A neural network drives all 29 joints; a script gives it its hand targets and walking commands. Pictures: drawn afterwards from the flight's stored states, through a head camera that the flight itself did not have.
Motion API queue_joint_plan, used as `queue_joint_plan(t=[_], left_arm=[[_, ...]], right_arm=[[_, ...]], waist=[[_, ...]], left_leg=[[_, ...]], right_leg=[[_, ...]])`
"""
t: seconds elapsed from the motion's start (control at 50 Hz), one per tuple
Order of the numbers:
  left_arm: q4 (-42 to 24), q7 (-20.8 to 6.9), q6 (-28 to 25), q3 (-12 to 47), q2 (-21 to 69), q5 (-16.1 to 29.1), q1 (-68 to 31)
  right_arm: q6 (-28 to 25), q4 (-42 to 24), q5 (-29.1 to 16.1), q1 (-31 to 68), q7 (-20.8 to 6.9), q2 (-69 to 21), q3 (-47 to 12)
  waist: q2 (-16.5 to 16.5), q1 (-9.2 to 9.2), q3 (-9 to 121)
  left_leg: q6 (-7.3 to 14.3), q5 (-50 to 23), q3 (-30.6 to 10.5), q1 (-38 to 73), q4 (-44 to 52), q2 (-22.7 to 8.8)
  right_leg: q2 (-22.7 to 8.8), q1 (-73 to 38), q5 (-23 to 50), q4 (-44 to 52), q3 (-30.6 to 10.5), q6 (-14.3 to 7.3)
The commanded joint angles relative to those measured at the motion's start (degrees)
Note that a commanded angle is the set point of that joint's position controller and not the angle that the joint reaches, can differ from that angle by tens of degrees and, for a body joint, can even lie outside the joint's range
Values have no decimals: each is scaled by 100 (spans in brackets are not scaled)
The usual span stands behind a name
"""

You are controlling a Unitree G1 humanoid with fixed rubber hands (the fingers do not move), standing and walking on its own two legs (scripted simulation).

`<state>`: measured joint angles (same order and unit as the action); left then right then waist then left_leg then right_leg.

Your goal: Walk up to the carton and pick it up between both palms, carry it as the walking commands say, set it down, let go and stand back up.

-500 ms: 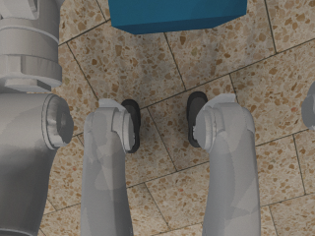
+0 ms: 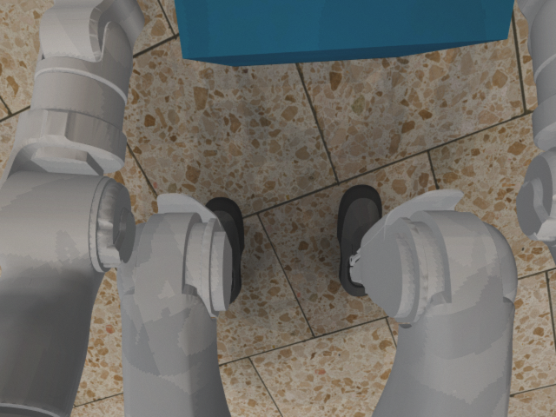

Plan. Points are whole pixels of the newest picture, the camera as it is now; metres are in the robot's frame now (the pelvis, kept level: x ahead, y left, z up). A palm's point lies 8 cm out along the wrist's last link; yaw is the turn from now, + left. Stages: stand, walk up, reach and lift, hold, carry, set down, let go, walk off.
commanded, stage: reach and lift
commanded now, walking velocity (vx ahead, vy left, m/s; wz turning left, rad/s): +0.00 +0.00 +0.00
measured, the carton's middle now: out of the picture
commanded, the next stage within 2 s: none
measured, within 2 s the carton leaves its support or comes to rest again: leaves its support in 1.60 s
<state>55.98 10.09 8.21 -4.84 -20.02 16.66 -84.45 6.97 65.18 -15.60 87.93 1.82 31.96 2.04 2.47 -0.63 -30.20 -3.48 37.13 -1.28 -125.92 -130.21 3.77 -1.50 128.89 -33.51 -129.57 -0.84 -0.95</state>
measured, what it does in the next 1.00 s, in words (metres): stands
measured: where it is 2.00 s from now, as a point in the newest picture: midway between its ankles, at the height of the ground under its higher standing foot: (287, 262)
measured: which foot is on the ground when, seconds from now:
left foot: down 0.00-1.00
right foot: down 0.00-1.00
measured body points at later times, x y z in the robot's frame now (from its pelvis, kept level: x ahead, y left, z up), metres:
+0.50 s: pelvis +0.00 +0.00 +0.00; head +0.38 -0.03 +0.23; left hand +0.56 +0.13 -0.18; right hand +0.56 -0.24 -0.18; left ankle +0.10 +0.13 -0.32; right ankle +0.11 -0.12 -0.32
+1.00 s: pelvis -0.01 +0.00 +0.01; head +0.37 -0.04 +0.23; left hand +0.56 +0.12 -0.18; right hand +0.56 -0.22 -0.18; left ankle +0.10 +0.13 -0.32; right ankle +0.11 -0.12 -0.32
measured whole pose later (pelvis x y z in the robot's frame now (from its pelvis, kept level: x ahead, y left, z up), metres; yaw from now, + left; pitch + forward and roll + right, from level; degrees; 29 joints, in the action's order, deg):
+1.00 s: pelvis -0.01 +0.00 +0.01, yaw +0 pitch +32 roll +3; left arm 62.8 11.7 5.0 -5.3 -15.8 15.9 -88.3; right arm 5.2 70.6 -14.7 94.0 3.4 27.3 -3.2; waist 3.4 -1.6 -30.0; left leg -3.6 35.6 -0.8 -124.7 -128.3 3.7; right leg -1.3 128.0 -32.1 -128.0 -1.4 -1.0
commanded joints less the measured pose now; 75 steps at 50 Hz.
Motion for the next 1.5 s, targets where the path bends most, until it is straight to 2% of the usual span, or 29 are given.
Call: queue_joint_plan(t=[0.0, 0.06, 0.12, 0.16, 0.18, 0.22, 0.28, 0.38, 0.4, 0.44, 0.48, 0.54, 0.58, 0.66, 0.8, 0.82, 0.84, 0.86, 0.88, 0.94, 0.96, 1.0, 1.06, 1.18, 1.2, 1.34, 1.4, 1.46, 1.48], left_arm=[[-1285, 13, -267, 23, -775, 99, -2047], [-1103, 7, -196, 14, -679, 104, -1787], [-937, 28, -215, -72, -770, 61, -1572], [-968, 25, -208, -6, -622, 79, -1450], [-1133, 39, -227, -14, -638, 101, -1624], [-977, 41, -237, -174, -708, -42, -1549], [-1043, 48, -239, -34, -586, -26, -1734], [-910, 62, -222, 68, -476, 23, -1990], [-871, 57, -230, 89, -431, 28, -2076], [-736, 82, -253, 80, -450, -35, -2133], [-725, 93, -279, 95, -383, -83, -2253], [-512, 129, -300, 85, -320, -87, -2337], [-489, 130, -346, 18, -283, -144, -2445], [-497, 154, -375, 90, -23, -105, -2576], [-517, -42, -489, 399, 583, 13, -2827], [-449, -70, -478, 415, 642, 12, -2866], [-393, -96, -499, 392, 768, -43, -2859], [-440, -131, -492, 406, 881, -38, -2870], [-526, -215, -488, 519, 1262, -54, -3075], [-485, -509, -435, 750, 2450, -21, -3356], [-661, -667, -408, 925, 2994, -4, -3614], [-681, -973, -307, 1070, 4036, -48, -4036], [-987, -1268, -214, 1142, 4679, -68, -4306], [-1085, -1544, 26, 1070, 5335, -82, -4368], [-965, -1564, 40, 995, 5326, -151, -4346], [-1334, -1584, 134, 1154, 5661, 70, -4445], [-1759, -1529, 141, 1292, 5687, 221, -4560], [-2253, -1433, 174, 1388, 5643, 342, -4761], [-2373, -1398, 168, 1484, 5703, 348, -4974]], right_arm=[[-383, -1185, -15, 2284, 3, 1329, 347], [-351, -1092, 72, 2012, -18, 1333, 395], [-301, -638, 152, 1624, -38, 1160, 305], [-308, -771, 145, 1617, -68, 1077, 238], [-347, -967, 202, 1767, -45, 1137, 336], [-349, -1020, 148, 1821, -51, 1094, 304], [-358, -1067, 54, 2042, -76, 977, 190], [-332, -949, 48, 2265, -63, 803, 128], [-352, -967, 109, 2309, -30, 803, 127], [-325, -639, 168, 2288, -4, 779, 78], [-342, -644, 223, 2356, -1, 714, 98], [-358, -540, 240, 2519, 78, 570, 27], [-358, -383, 221, 2463, 97, 406, -80], [-386, -674, 233, 2773, 197, 329, -198], [-378, -675, 57, 2934, 120, -608, -582], [-375, -659, 68, 2931, 75, -737, -633], [-371, -548, 23, 3007, 43, -885, -638], [-338, -572, 33, 3004, 3, -981, -664], [-333, -614, -13, 3132, -93, -1458, -831], [-274, -741, 11, 3532, -378, -2663, -1017], [-249, -816, 29, 3613, -534, -3277, -1113], [-142, -913, 40, 3932, -862, -4413, -1318], [5, -891, 64, 3531, -1178, -5198, -1347], [230, -1155, 105, 3479, -1519, -5592, -1204], [239, -1316, 82, 3658, -1580, -5686, -1209], [379, -1454, 106, 3506, -1707, -5812, -1166], [441, -1782, 143, 3403, -1669, -5705, -1177], [515, -2314, 134, 3553, -1619, -5752, -1250], [518, -2385, 112, 3674, -1588, -5721, -1240]], waist=[[-359, -385, 9589], [-297, -410, 9372], [-523, -376, 9117], [-582, -396, 9112], [-663, -465, 9185], [-574, -255, 8968], [-494, -225, 8833], [-490, -280, 8746], [-516, -402, 8705], [-453, -284, 8590], [-447, -308, 8443], [-555, -315, 8420], [-532, -184, 8443], [-662, -156, 8703], [-602, -132, 8545], [-646, -186, 8440], [-548, -60, 8318], [-628, -170, 8366], [-520, -63, 8356], [-483, -100, 8252], [-519, -229, 8203], [-474, -211, 7950], [-421, -385, 7816], [-345, -479, 7576], [-329, -401, 7584], [-285, -596, 7867], [-356, -733, 8611], [-534, -715, 9756], [-412, -743, 10068]], left_leg=[[79, -2996, 500, 3882, 856, 34], [64, -3018, 471, 3845, 840, 38], [59, -3031, 447, 3749, 883, 48], [54, -3071, 446, 3770, 859, 69], [79, -3052, 450, 3673, 842, 121], [92, -2973, 516, 3536, 879, 110], [102, -2890, 475, 3663, 1013, 88], [102, -2670, 438, 3641, 1052, 91], [105, -2574, 475, 3617, 1024, 105], [89, -2528, 440, 3616, 1104, 92], [75, -2430, 467, 3631, 1116, 109], [82, -2413, 472, 3446, 1137, 119], [95, -2230, 559, 3325, 1141, 164], [93, -2354, 553, 3286, 1090, 169], [115, -2304, 615, 3050, 1118, 202], [91, -2346, 640, 3002, 1114, 229], [123, -2169, 648, 3027, 1176, 231], [136, -2237, 640, 3046, 1128, 242], [102, -2307, 632, 3161, 1146, 258], [131, -2259, 695, 3065, 1099, 323], [141, -2239, 669, 3000, 1063, 341], [166, -2228, 667, 3113, 1081, 388], [188, -2160, 695, 2973, 957, 416], [262, -1913, 648, 2816, 901, 399], [298, -1934, 704, 2841, 902, 411], [268, -1967, 725, 2755, 917, 432], [235, -2287, 697, 3177, 944, 435], [237, -2552, 766, 3440, 955, 538], [230, -2628, 735, 3580, 934, 504]], right_leg=[[39, -5208, 3302, 886, 107, 134], [73, -4930, 3228, 862, 123, 131], [51, -5052, 3311, 760, 153, 136], [72, -5096, 3358, 794, 131, 157], [96, -5128, 3353, 781, 152, 138], [102, -4968, 3257, 834, 103, 136], [91, -4898, 3091, 860, 187, 145], [76, -4790, 2848, 946, 205, 143], [92, -4836, 2799, 1016, 187, 135], [71, -4769, 2740, 995, 176, 149], [97, -4531, 2508, 1076, 196, 142], [108, -4790, 2617, 1102, 134, 164], [148, -4887, 2558, 1164, 64, 113], [169, -5079, 2725, 1144, 45, 118], [208, -5243, 2805, 1146, 36, 152], [238, -5220, 2883, 1213, -3, 146], [246, -5101, 2672, 1178, 43, 171], [271, -5028, 2685, 1191, 26, 174], [272, -5085, 2746, 1180, 19, 161], [318, -4901, 2651, 1109, 59, 187], [342, -4833, 2669, 1082, 48, 158], [395, -4586, 2564, 1070, 117, 191], [439, -4427, 2550, 990, 146, 115], [428, -4219, 2208, 969, 183, 0], [461, -4107, 2185, 930, 252, 4], [428, -4401, 2355, 935, 243, -80], [456, -4841, 2752, 911, 279, -76], [506, -5500, 3098, 948, 344, -49], [479, -5526, 3210, 889, 375, -44]])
